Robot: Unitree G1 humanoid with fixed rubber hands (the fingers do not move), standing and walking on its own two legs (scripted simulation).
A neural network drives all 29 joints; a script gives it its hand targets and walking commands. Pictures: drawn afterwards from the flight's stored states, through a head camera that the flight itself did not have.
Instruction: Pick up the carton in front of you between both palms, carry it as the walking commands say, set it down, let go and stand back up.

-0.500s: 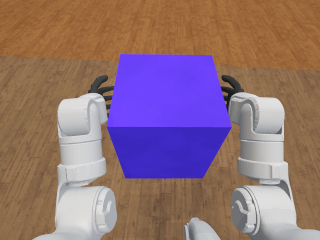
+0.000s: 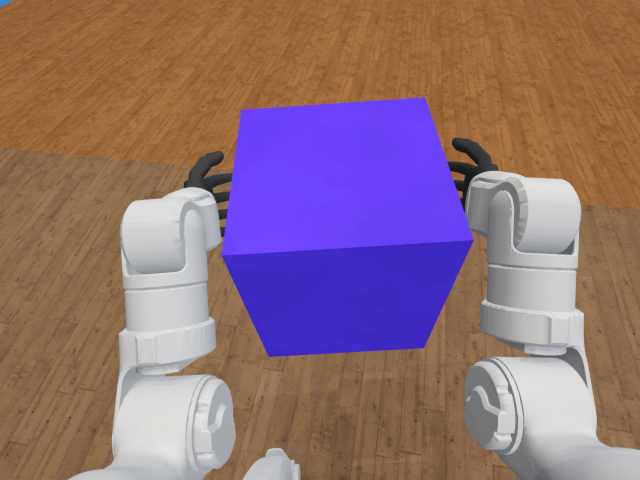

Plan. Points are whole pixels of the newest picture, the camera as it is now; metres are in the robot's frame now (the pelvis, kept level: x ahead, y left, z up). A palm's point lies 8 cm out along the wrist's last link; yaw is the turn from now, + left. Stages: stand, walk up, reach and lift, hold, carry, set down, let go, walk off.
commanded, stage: carry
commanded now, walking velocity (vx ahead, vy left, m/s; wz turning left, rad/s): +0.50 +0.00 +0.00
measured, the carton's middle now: (340, 238) +0.39 +0.01 +0.10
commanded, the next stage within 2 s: none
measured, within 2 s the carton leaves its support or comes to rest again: neither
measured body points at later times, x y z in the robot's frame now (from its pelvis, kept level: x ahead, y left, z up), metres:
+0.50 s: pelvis +0.30 +0.01 +0.01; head +0.32 +0.01 +0.46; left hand +0.69 +0.15 +0.19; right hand +0.68 -0.15 +0.19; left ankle +0.19 +0.11 -0.72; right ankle +0.43 -0.10 -0.69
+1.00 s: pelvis +0.59 +0.02 +0.03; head +0.60 +0.03 +0.48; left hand +0.98 +0.17 +0.20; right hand +0.98 -0.13 +0.20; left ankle +0.70 +0.11 -0.68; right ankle +0.45 -0.09 -0.67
